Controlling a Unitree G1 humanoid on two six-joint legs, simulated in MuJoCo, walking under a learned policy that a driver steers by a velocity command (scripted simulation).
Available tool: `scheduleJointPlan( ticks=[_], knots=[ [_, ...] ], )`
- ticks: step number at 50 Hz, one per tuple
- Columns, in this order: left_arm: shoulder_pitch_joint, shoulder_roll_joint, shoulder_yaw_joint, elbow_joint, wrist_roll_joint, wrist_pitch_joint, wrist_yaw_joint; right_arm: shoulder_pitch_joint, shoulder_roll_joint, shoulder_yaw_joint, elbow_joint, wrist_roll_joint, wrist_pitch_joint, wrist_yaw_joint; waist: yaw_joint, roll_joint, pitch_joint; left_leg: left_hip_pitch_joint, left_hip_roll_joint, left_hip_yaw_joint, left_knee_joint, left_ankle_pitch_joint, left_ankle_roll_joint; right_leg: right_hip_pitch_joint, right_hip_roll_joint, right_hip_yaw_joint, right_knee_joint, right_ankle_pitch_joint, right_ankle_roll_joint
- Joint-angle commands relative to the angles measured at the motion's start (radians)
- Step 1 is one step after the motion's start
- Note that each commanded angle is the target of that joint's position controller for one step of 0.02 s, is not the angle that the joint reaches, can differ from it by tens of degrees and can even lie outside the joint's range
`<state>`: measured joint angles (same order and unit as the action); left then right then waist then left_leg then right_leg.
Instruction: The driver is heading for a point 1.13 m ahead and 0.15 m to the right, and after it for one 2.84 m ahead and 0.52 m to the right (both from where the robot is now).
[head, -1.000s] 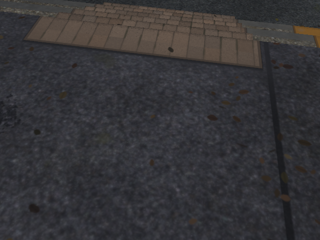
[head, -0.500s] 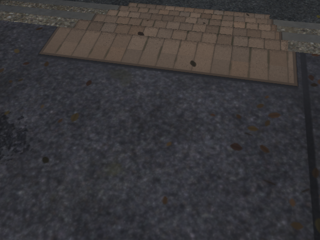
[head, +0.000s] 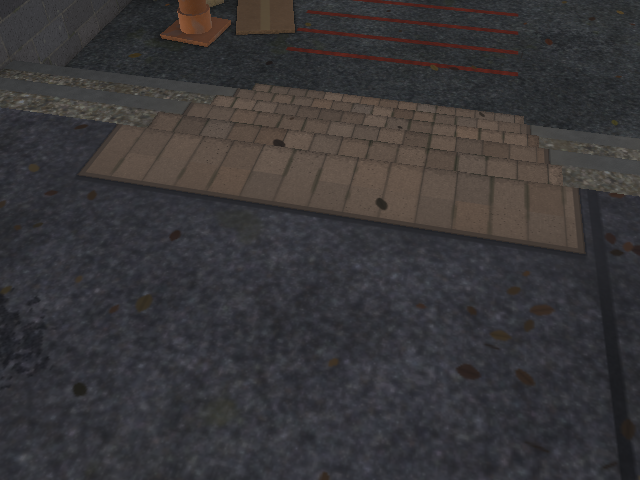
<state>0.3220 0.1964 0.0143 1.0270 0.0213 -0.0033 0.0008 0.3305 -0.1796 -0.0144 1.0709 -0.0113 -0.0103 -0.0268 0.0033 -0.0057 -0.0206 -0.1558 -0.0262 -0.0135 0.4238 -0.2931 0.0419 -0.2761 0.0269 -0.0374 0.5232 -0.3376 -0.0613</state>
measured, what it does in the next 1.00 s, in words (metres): walks ahead: left foot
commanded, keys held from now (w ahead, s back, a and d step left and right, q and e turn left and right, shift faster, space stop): w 1.00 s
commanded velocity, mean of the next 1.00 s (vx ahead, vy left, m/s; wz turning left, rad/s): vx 0.44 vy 0.00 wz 0.00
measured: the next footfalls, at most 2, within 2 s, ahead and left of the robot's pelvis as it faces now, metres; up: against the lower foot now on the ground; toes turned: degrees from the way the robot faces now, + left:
left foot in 0.62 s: +0.41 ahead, +0.07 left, +0.00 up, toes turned +4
right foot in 1.18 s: +0.73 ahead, -0.10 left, +0.00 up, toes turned -5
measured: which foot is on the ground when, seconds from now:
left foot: down 0.00-0.14, up 0.16-0.60, down 0.62-1.00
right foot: down 0.00-0.62, up 0.64-1.00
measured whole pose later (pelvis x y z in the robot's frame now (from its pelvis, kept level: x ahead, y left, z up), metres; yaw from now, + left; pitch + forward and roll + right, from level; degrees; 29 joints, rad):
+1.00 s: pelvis +0.45 +0.01 +0.00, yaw -1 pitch +0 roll +1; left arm 0.09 0.20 0.04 0.92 0.03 -0.03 -0.03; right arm 0.46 -0.17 -0.03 1.07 -0.01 -0.10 0.00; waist -0.05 -0.04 0.04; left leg 0.03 -0.10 0.09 0.17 -0.22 0.10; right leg -0.65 -0.11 -0.03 0.76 -0.02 -0.03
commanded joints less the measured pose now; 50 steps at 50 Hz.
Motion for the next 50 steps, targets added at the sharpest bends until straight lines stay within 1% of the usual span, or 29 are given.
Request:
scheduleJointPlan(
  ticks=[1, 2, 4, 6, 7, 8, 9, 10, 11, 12, 14, 17, 20, 22, 25, 27, 28, 29, 30, 31, 32, 33, 34, 35, 37, 39, 42, 45, 50],
  knots=[
    [-0.063, 0.051, 0.013, -0.074, 0.014, -0.027, -0.011, 0.068, -0.168, -0.048, -0.011, -0.002, -0.01, -0.002, -0.029, 0.147, 0.16, -0.045, 0.313, -0.387, -0.323, -0.432, 0.182, -0.192, -0.033, -0.006, 0.162, -0.026, -0.01],
    [-0.058, 0.064, 0.019, -0.078, 0.011, -0.036, -0.015, 0.054, -0.167, -0.05, -0.015, -0.003, -0.017, 0.001, -0.018, 0.128, 0.148, -0.028, 0.312, -0.371, -0.318, -0.382, 0.182, -0.194, -0.045, 0.003, 0.177, -0.045, -0.014],
    [-0.02, 0.055, 0.022, -0.075, 0.004, -0.052, -0.019, 0.007, -0.165, -0.055, -0.023, 0.002, -0.027, 0.006, 0.019, 0.121, 0.146, -0.072, 0.273, -0.288, -0.276, -0.312, 0.161, -0.093, -0.045, -0.012, 0.08, -0.046, -0.026],
    [0.105, 0.039, 0.027, -0.024, -0.003, -0.062, -0.013, -0.037, -0.153, -0.058, -0.033, 0.006, -0.03, 0.01, 0.074, 0.079, 0.14, -0.211, 0.186, -0.182, -0.168, -0.281, 0.124, 0.159, 0.011, -0.056, -0.073, 0.008, -0.024],
    [0.201, 0.063, 0.036, 0.007, 0.002, -0.068, -0.005, -0.058, -0.126, -0.054, -0.047, 0.0, -0.035, 0.011, 0.105, 0.007, 0.133, -0.314, 0.136, -0.12, -0.033, -0.242, 0.101, 0.292, -0.042, 0.037, -0.145, -0.035, -0.031],
    [0.303, 0.156, 0.059, 0.024, 0.007, -0.074, 0.007, -0.081, -0.042, -0.031, -0.084, 0.01, -0.044, 0.022, 0.131, -0.235, 0.107, -0.493, 0.007, 0.03, 0.273, -0.197, 0.05, 0.41, -0.262, 0.413, -0.342, -0.301, -0.092],
    [0.361, 0.205, 0.072, 0.047, 0.0, -0.067, 0.004, -0.119, -0.085, -0.041, -0.119, -0.015, -0.048, 0.029, 0.133, -0.275, 0.138, -0.613, -0.024, 0.064, 0.469, -0.247, 0.055, 0.394, -0.412, 0.663, -0.436, -0.396, -0.165],
    [0.265, 0.156, 0.059, 0.022, 0.005, -0.064, 0.005, -0.141, -0.115, -0.048, -0.123, -0.033, -0.05, 0.039, 0.073, -0.123, 0.179, -0.612, 0.044, 0.0, 0.58, -0.161, 0.067, 0.306, -0.402, 0.624, -0.423, -0.386, -0.172],
    [0.185, 0.134, 0.053, -0.006, 0.004, -0.069, 0.002, -0.131, -0.095, -0.045, -0.113, -0.026, -0.054, 0.049, 0.035, -0.064, 0.179, -0.587, 0.071, -0.013, 0.597, -0.077, 0.069, 0.252, -0.36, 0.536, -0.426, -0.316, -0.151],
    [0.143, 0.126, 0.05, -0.022, 0.0, -0.076, 0.003, -0.116, -0.082, -0.043, -0.104, -0.02, -0.059, 0.057, 0.012, -0.051, 0.161, -0.557, 0.091, -0.011, 0.592, -0.01, 0.061, 0.242, -0.32, 0.451, -0.439, -0.212, -0.128],
    [0.146, 0.093, 0.039, -0.015, -0.006, -0.092, 0.008, -0.115, -0.081, -0.044, -0.095, -0.026, -0.056, 0.065, 0.004, -0.055, 0.13, -0.533, 0.099, 0.019, 0.576, 0.078, 0.036, 0.263, -0.258, 0.311, -0.439, 0.028, -0.107],
    [0.226, 0.075, 0.03, 0.022, -0.009, -0.1, 0.012, -0.183, -0.072, -0.042, -0.12, -0.024, -0.042, 0.064, 0.016, -0.066, 0.113, -0.577, 0.093, 0.059, 0.545, 0.131, 0.007, 0.317, -0.23, 0.202, -0.4, 0.332, -0.111],
    [0.249, 0.072, 0.023, 0.034, -0.007, -0.101, 0.013, -0.321, -0.056, -0.03, -0.177, -0.019, -0.038, 0.063, 0.038, -0.076, 0.135, -0.573, 0.08, 0.093, 0.408, 0.179, -0.015, 0.298, -0.21, 0.141, -0.389, 0.476, -0.119],
    [0.256, 0.079, 0.023, 0.039, -0.005, -0.102, 0.014, -0.392, -0.049, -0.021, -0.207, -0.012, -0.038, 0.063, 0.052, -0.092, 0.147, -0.514, 0.062, 0.115, 0.294, 0.221, -0.012, 0.277, -0.203, 0.113, -0.388, 0.528, -0.119],
    [0.255, 0.097, 0.027, 0.049, -0.003, -0.102, 0.017, -0.431, -0.064, -0.02, -0.236, -0.008, -0.039, 0.06, 0.05, -0.101, 0.156, -0.434, 0.045, 0.129, 0.189, 0.23, 0.019, 0.295, -0.227, 0.1, -0.373, 0.612, -0.12],
    [0.223, 0.11, 0.03, 0.05, -0.002, -0.103, 0.018, -0.387, -0.085, -0.028, -0.235, -0.007, -0.044, 0.052, 0.014, -0.095, 0.136, -0.344, 0.023, 0.13, 0.15, 0.202, 0.056, 0.325, -0.245, 0.081, -0.306, 0.797, -0.107],
    [0.205, 0.122, 0.034, 0.049, -0.002, -0.102, 0.02, -0.316, -0.101, -0.037, -0.216, -0.008, -0.049, 0.045, -0.02, -0.095, 0.097, -0.261, -0.002, 0.134, 0.139, 0.172, 0.075, 0.344, -0.244, 0.067, -0.221, 0.94, -0.095],
    [0.189, 0.132, 0.038, 0.048, -0.002, -0.099, 0.02, -0.19, -0.12, -0.05, -0.177, -0.008, -0.056, 0.037, -0.072, -0.084, 0.032, -0.131, -0.031, 0.141, 0.104, 0.164, 0.095, 0.348, -0.23, 0.049, -0.075, 1.024, -0.082],
    [0.176, 0.131, 0.037, 0.043, -0.005, -0.095, 0.018, -0.027, -0.147, -0.066, -0.123, -0.017, -0.065, 0.027, -0.136, -0.058, -0.051, 0.079, -0.019, 0.124, 0.061, 0.183, 0.119, 0.263, -0.195, 0.022, 0.124, 0.946, -0.065],
    [0.188, 0.093, 0.027, 0.016, -0.01, -0.092, 0.014, 0.138, -0.226, -0.089, -0.095, -0.043, -0.071, 0.017, -0.178, 0.04, -0.169, 0.316, 0.206, -0.129, 0.043, 0.025, 0.165, 0.064, -0.143, -0.011, 0.426, 0.581, -0.052],
    [0.314, -0.016, 0.013, 0.009, -0.04, -0.088, 0.003, 0.149, -0.296, -0.102, -0.099, -0.049, -0.065, 0.024, -0.099, 0.243, -0.266, 0.513, 0.473, -0.653, -0.105, -0.053, 0.316, -0.27, 0.05, -0.01, 0.793, -0.202, -0.018],
    [0.218, 0.09, 0.038, 0.004, -0.013, -0.082, 0.004, 0.054, -0.246, -0.097, -0.11, -0.005, -0.052, 0.031, -0.091, 0.089, -0.18, 0.397, 0.418, -0.679, -0.19, -0.216, 0.294, -0.358, -0.004, 0.099, 0.845, -0.132, -0.04],
    [0.108, 0.101, 0.045, -0.033, -0.007, -0.085, -0.001, -0.061, -0.179, -0.077, -0.131, 0.004, -0.055, 0.033, -0.055, 0.06, -0.024, 0.233, 0.379, -0.503, -0.215, -0.214, 0.255, -0.382, -0.057, 0.09, 0.803, -0.021, -0.046],
    [0.066, 0.086, 0.044, -0.042, -0.006, -0.089, -0.005, -0.107, -0.128, -0.063, -0.134, 0.0, -0.065, 0.037, -0.03, 0.023, 0.036, 0.109, 0.332, -0.392, -0.252, -0.082, 0.226, -0.337, -0.089, 0.088, 0.74, 0.042, -0.045],
    [0.091, 0.052, 0.042, -0.031, 0.014, -0.067, -0.013, -0.094, -0.075, -0.045, -0.107, 0.0, -0.08, 0.03, 0.026, 0.043, 0.058, -0.019, 0.254, -0.233, -0.278, 0.099, 0.174, -0.227, -0.123, 0.085, 0.652, 0.071, -0.026],
    [0.09, 0.032, 0.042, -0.032, 0.017, -0.049, -0.022, -0.032, -0.083, -0.043, -0.081, 0.0, -0.096, 0.026, 0.039, 0.045, 0.056, -0.034, 0.235, -0.17, -0.287, 0.214, 0.175, -0.215, -0.125, 0.064, 0.61, 0.08, -0.009],
    [-0.037, 0.045, 0.044, -0.078, 0.018, -0.032, -0.029, 0.029, -0.12, -0.046, -0.065, 0.001, -0.101, 0.024, 0.028, 0.046, 0.098, -0.016, 0.219, -0.119, -0.329, 0.226, 0.175, -0.326, -0.147, 0.037, 0.519, 0.17, 0.017],
    [-0.177, 0.054, 0.043, -0.125, 0.01, -0.031, -0.032, 0.092, -0.114, -0.04, -0.055, 0.002, -0.097, 0.025, -0.005, 0.043, 0.123, 0.04, 0.2, -0.081, -0.338, 0.314, 0.159, -0.403, -0.15, 0.012, 0.38, 0.271, 0.039],
    [-0.336, 0.036, 0.028, -0.178, 0.0, -0.038, -0.033, 0.189, -0.112, -0.033, -0.028, 0.0, -0.097, 0.018, -0.053, 0.061, 0.126, 0.152, 0.191, -0.029, -0.305, 0.494, 0.134, -0.382, -0.104, -0.039, 0.164, 0.358, 0.034]
  ],
)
